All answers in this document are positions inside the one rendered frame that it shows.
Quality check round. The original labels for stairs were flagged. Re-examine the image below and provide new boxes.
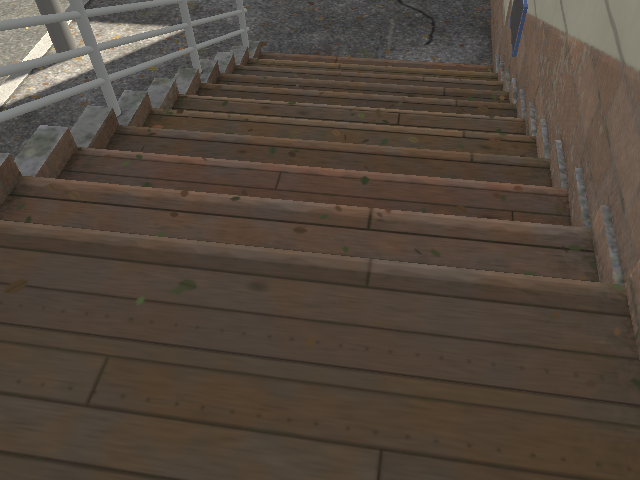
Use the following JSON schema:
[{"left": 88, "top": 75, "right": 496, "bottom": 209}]
[{"left": 0, "top": 52, "right": 599, "bottom": 282}]

